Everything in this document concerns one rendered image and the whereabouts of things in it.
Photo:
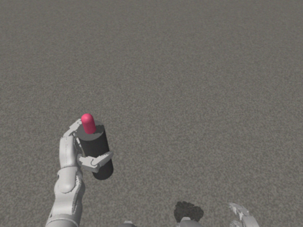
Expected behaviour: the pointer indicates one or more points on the left robot hand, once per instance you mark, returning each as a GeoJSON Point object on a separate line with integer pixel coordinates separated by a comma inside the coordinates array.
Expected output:
{"type": "Point", "coordinates": [70, 152]}

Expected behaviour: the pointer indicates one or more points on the right robot hand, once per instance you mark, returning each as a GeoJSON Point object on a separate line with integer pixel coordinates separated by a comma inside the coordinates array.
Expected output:
{"type": "Point", "coordinates": [243, 214]}

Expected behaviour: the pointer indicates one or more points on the left robot arm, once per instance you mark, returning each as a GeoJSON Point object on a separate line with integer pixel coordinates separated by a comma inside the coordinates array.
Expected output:
{"type": "Point", "coordinates": [69, 190]}

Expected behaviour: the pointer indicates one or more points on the bottle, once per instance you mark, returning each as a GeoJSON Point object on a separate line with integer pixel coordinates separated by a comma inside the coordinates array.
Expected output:
{"type": "Point", "coordinates": [92, 136]}

